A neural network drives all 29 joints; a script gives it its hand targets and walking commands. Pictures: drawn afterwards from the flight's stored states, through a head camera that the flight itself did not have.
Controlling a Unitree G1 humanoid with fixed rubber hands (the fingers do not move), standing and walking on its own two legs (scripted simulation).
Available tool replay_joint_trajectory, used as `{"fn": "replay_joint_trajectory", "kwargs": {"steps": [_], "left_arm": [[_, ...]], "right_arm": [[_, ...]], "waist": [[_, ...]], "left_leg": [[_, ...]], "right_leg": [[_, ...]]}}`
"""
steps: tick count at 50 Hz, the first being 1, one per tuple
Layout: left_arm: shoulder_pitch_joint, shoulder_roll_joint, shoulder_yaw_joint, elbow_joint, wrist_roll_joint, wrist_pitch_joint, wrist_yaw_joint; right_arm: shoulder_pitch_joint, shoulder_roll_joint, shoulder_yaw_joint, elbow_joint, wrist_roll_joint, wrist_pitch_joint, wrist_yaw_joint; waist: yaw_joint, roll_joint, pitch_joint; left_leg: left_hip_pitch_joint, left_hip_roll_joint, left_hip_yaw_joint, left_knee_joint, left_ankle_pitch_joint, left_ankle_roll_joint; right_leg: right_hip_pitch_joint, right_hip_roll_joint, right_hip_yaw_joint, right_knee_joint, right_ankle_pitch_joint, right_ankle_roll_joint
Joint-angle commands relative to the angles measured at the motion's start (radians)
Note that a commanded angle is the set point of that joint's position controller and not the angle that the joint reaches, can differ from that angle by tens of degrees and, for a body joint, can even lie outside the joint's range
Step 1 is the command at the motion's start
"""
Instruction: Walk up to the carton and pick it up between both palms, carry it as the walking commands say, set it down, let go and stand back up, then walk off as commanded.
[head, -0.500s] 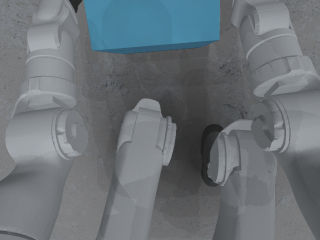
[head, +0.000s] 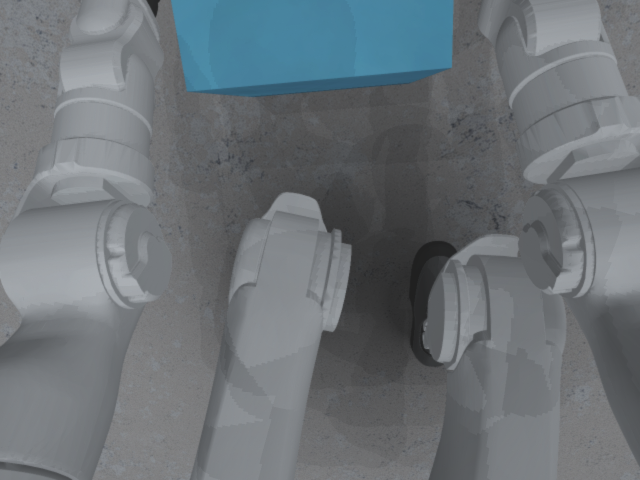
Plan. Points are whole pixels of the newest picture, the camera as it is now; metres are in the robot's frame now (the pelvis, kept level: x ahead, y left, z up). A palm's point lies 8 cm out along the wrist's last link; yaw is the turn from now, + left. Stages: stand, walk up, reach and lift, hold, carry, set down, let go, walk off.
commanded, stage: set down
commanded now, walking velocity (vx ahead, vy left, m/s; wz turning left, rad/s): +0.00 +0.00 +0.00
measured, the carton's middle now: out of the picture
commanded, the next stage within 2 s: let go in 1.70 s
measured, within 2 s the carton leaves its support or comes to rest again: neither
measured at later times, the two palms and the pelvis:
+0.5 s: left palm out of the picture +0.49 +0.31 -0.15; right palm out of the picture +0.58 -0.05 -0.15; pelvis -0.01 +0.00 +0.01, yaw +2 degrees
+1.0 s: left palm out of the picture +0.51 +0.31 -0.02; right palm out of the picture +0.59 -0.06 -0.02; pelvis -0.01 +0.01 +0.12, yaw +2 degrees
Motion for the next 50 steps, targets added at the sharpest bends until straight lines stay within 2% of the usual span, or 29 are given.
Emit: {"fn": "replay_joint_trajectory", "kwargs": {"steps": [1,5,8,9,11,14,15,16,18,19,21,23,24,25,27,29,30,33,34,35,37,40,41,42,44,45,47,49,50], "left_arm": [[-0.292,0.229,-0.032,-0.124,-0.053,-0.062,0.039],[-0.278,0.241,-0.053,-0.101,-0.092,-0.076,0.047],[-0.271,0.246,-0.078,-0.184,-0.12,-0.087,0.049],[-0.265,0.262,-0.073,-0.164,-0.131,-0.082,0.051],[-0.243,0.255,-0.084,-0.187,-0.162,-0.079,0.053],[-0.194,0.277,-0.075,-0.168,-0.153,-0.051,0.061],[-0.196,0.261,-0.094,-0.232,-0.167,-0.047,0.06],[-0.206,0.297,-0.076,-0.308,-0.161,-0.042,0.069],[-0.223,0.289,-0.105,-0.36,-0.188,-0.02,0.076],[-0.243,0.298,-0.094,-0.397,-0.187,-0.005,0.077],[-0.28,0.311,-0.112,-0.392,-0.189,0.024,0.087],[-0.287,0.303,-0.114,-0.425,-0.185,0.06,0.087],[-0.285,0.305,-0.116,-0.422,-0.185,0.069,0.085],[-0.283,0.3,-0.109,-0.365,-0.168,0.081,0.086],[-0.283,0.283,-0.125,-0.336,-0.157,0.101,0.081],[-0.301,0.276,-0.135,-0.351,-0.146,0.108,0.075],[-0.317,0.279,-0.139,-0.418,-0.149,0.109,0.077],[-0.368,0.268,-0.165,-0.451,-0.171,0.129,0.076],[-0.375,0.28,-0.163,-0.436,-0.164,0.136,0.077],[-0.38,0.278,-0.158,-0.495,-0.161,0.138,0.08],[-0.362,0.268,-0.17,-0.506,-0.168,0.16,0.083],[-0.33,0.269,-0.163,-0.547,-0.168,0.189,0.092],[-0.299,0.26,-0.149,-0.52,-0.145,0.2,0.095],[-0.292,0.245,-0.144,-0.53,-0.148,0.206,0.095],[-0.274,0.264,-0.116,-0.564,-0.152,0.213,0.094],[-0.267,0.261,-0.113,-0.583,-0.15,0.219,0.092],[-0.244,0.274,-0.087,-0.595,-0.141,0.23,0.093],[-0.232,0.274,-0.079,-0.6,-0.133,0.24,0.092],[-0.218,0.289,-0.057,-0.628,-0.128,0.24,0.091]], "right_arm": [[-0.328,-0.146,0.01,-0.132,0.024,-0.04,-0.011],[-0.34,-0.142,0.065,-0.162,0.067,-0.049,-0.006],[-0.325,-0.126,0.09,-0.235,0.109,-0.059,0.0],[-0.339,-0.154,0.077,-0.236,0.1,-0.058,-0.004],[-0.336,-0.151,0.111,-0.287,0.119,-0.058,-0.012],[-0.306,-0.175,0.081,-0.273,0.098,-0.034,-0.015],[-0.297,-0.177,0.081,-0.317,0.102,-0.032,-0.018],[-0.31,-0.195,0.067,-0.383,0.092,-0.02,-0.027],[-0.308,-0.218,0.045,-0.42,0.082,-0.002,-0.035],[-0.312,-0.205,0.041,-0.41,0.078,0.018,-0.04],[-0.361,-0.199,0.031,-0.405,0.081,0.049,-0.042],[-0.363,-0.223,0.003,-0.409,0.061,0.076,-0.042],[-0.352,-0.216,-0.007,-0.405,0.068,0.085,-0.042],[-0.348,-0.207,-0.002,-0.353,0.076,0.097,-0.037],[-0.341,-0.23,-0.037,-0.318,0.063,0.111,-0.033],[-0.33,-0.22,-0.048,-0.307,0.062,0.116,-0.031],[-0.342,-0.224,-0.052,-0.355,0.066,0.118,-0.029],[-0.371,-0.252,-0.067,-0.36,0.053,0.127,-0.034],[-0.357,-0.268,-0.097,-0.329,0.039,0.132,-0.031],[-0.376,-0.268,-0.091,-0.386,0.041,0.132,-0.032],[-0.358,-0.289,-0.118,-0.386,0.025,0.144,-0.034],[-0.324,-0.284,-0.1,-0.426,0.035,0.163,-0.022],[-0.321,-0.274,-0.096,-0.424,0.035,0.171,-0.016],[-0.304,-0.26,-0.092,-0.404,0.037,0.176,-0.012],[-0.322,-0.253,-0.068,-0.5,0.052,0.182,-0.007],[-0.309,-0.257,-0.086,-0.488,0.039,0.187,-0.006],[-0.331,-0.253,-0.069,-0.561,0.052,0.199,-0.005],[-0.315,-0.263,-0.077,-0.576,0.038,0.209,-0.002],[-0.305,-0.241,-0.055,-0.588,0.052,0.216,-0.001]], "waist": [[0.085,-0.033,-1.237],[0.11,-0.064,-1.294],[0.115,-0.057,-1.422],[0.102,-0.07,-1.443],[0.105,-0.101,-1.558],[0.107,-0.1,-1.536],[0.095,-0.085,-1.609],[0.116,-0.084,-1.724],[0.088,-0.064,-1.771],[0.105,-0.056,-1.799],[0.091,-0.046,-1.735],[0.057,-0.052,-1.767],[0.052,-0.038,-1.725],[0.074,-0.028,-1.675],[0.042,0.008,-1.636],[0.037,0.031,-1.642],[0.037,0.042,-1.731],[0.006,0.053,-1.782],[-0.008,0.085,-1.75],[0.004,0.099,-1.826],[-0.025,0.092,-1.861],[-0.025,0.072,-1.924],[-0.001,0.08,-1.93],[-0.008,0.085,-1.925],[0.02,0.042,-1.971],[0.01,0.026,-1.993],[0.046,0.012,-2.052],[0.036,-0.004,-2.047],[0.063,-0.011,-2.07]], "left_leg": [[0.53,0.031,0.075,-0.251,0.548,-0.001],[0.566,0.034,0.061,-0.243,0.626,0.015],[0.655,0.034,0.058,-0.224,0.727,0.02],[0.697,0.034,0.041,-0.214,0.767,0.019],[0.707,0.028,0.049,-0.209,0.791,0.022],[0.71,0.026,0.047,-0.232,0.747,0.014],[0.744,0.023,0.051,-0.233,0.765,0.01],[0.805,0.016,0.056,-0.238,0.803,0.009],[0.864,0.005,0.061,-0.263,0.794,0.007],[0.846,0.006,0.069,-0.269,0.754,0.007],[0.827,0.007,0.076,-0.307,0.655,0.005],[0.853,0.004,0.077,-0.34,0.611,0.002],[0.865,0.007,0.077,-0.353,0.576,0.004],[0.811,0.009,0.088,-0.368,0.515,0.011],[0.799,0.01,0.095,-0.391,0.462,0.005],[0.811,0.014,0.095,-0.418,0.435,0.008],[0.884,0.014,0.084,-0.424,0.488,0.008],[0.926,0.007,0.084,-0.456,0.512,0.001],[0.945,0.008,0.085,-0.457,0.502,-0.005],[0.998,0.005,0.084,-0.462,0.542,-0.006],[1.037,0.001,0.072,-0.495,0.553,-0.012],[1.151,-0.004,0.054,-0.546,0.612,-0.01],[1.186,-0.004,0.053,-0.552,0.635,-0.013],[1.18,-0.006,0.064,-0.561,0.649,-0.009],[1.195,-0.013,0.073,-0.587,0.686,0.006],[1.204,-0.017,0.067,-0.602,0.7,0.003],[1.235,-0.022,0.07,-0.625,0.734,0.009],[1.249,-0.021,0.065,-0.657,0.743,0.011],[1.27,-0.024,0.072,-0.671,0.762,0.013]], "right_leg": [[0.474,-0.049,-0.087,-0.14,0.357,-0.014],[0.477,-0.056,-0.079,-0.134,0.396,-0.016],[0.507,-0.053,-0.088,-0.124,0.452,-0.017],[0.476,-0.054,-0.092,-0.12,0.451,-0.011],[0.581,-0.054,-0.095,-0.116,0.503,-0.013],[0.548,-0.048,-0.111,-0.128,0.435,-0.005],[0.597,-0.047,-0.11,-0.138,0.456,-0.008],[0.626,-0.043,-0.112,-0.139,0.473,-0.01],[0.634,-0.031,-0.133,-0.163,0.437,-0.019],[0.673,-0.037,-0.123,-0.173,0.42,-0.024],[0.64,-0.04,-0.134,-0.196,0.333,-0.025],[0.652,-0.043,-0.147,-0.227,0.295,-0.026],[0.607,-0.043,-0.151,-0.247,0.244,-0.034],[0.615,-0.047,-0.138,-0.267,0.218,-0.037],[0.598,-0.048,-0.134,-0.301,0.176,-0.045],[0.601,-0.048,-0.139,-0.321,0.16,-0.05],[0.623,-0.046,-0.137,-0.33,0.189,-0.051],[0.651,-0.037,-0.152,-0.358,0.202,-0.055],[0.612,-0.041,-0.147,-0.376,0.173,-0.059],[0.643,-0.038,-0.145,-0.385,0.193,-0.061],[0.664,-0.033,-0.155,-0.412,0.2,-0.061],[0.678,-0.02,-0.164,-0.452,0.226,-0.057],[0.67,-0.023,-0.16,-0.468,0.22,-0.054],[0.686,-0.019,-0.156,-0.491,0.223,-0.061],[0.757,-0.015,-0.147,-0.517,0.265,-0.058],[0.789,-0.015,-0.149,-0.53,0.283,-0.055],[0.861,-0.013,-0.138,-0.544,0.323,-0.054],[0.879,-0.011,-0.141,-0.575,0.329,-0.048],[0.919,-0.013,-0.132,-0.59,0.345,-0.048]]}}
